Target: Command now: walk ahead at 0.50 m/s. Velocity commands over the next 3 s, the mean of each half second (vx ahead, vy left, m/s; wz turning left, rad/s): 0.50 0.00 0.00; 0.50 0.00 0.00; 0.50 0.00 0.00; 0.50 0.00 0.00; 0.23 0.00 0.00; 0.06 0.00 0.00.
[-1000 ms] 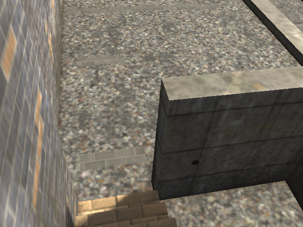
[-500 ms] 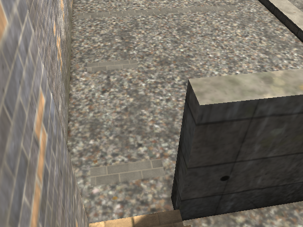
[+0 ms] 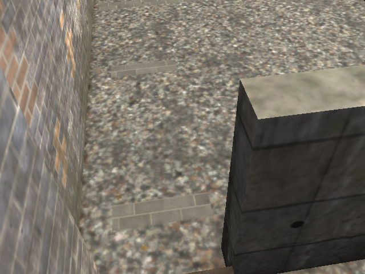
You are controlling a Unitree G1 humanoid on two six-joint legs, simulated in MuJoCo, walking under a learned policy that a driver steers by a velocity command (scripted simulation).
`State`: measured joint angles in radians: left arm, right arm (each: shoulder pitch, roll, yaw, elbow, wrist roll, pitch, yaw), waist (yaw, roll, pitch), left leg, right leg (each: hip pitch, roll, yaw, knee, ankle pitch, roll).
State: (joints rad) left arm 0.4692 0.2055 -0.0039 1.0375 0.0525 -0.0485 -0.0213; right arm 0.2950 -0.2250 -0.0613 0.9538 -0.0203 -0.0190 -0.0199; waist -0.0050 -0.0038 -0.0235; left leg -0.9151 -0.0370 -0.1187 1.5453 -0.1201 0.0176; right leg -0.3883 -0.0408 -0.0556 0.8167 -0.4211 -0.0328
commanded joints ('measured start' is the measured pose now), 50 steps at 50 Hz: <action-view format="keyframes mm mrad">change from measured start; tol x64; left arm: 1 -18 104 18 -15 -41 -50 15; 50 33 82 -22 9 34 -125 -25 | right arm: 1 41 54 -8 -8 4 -2 15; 50 246 130 94 5 -75 -71 184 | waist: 1 -72 -83 76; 50 -128 32 77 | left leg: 1 -85 7 -109 -183 307 -33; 14 620 92 68 -1161 227 3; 19 1532 270 -101 -817 1112 108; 21 1261 435 -409 -1013 146 263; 26 -40 101 75 -1014 38 158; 37 875 205 -463 -523 99 172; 41 -208 -36 -64 197 60 17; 42 -238 -173 109 653 -754 -29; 50 308 163 74 -157 515 -20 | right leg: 1 -22 -250 385 -235 157 -141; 13 -215 -237 304 91 -402 -157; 19 -906 118 49 1519 -318 -33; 30 -290 -42 76 91 1016 -34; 37 -756 -38 189 -143 581 37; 43 1067 -278 326 -34 1280 -308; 50 -507 -98 147 -139 536 -245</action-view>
